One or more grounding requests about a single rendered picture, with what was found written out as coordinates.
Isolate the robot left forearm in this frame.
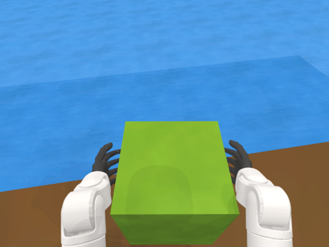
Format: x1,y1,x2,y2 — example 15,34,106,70
61,171,112,247

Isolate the robot left hand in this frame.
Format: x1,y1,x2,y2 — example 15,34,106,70
92,143,121,186

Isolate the robot right forearm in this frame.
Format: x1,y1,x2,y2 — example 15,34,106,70
235,168,293,247

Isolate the robot right hand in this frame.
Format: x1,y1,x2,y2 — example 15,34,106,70
224,140,252,185

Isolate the carton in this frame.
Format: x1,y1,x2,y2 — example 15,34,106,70
110,121,240,244

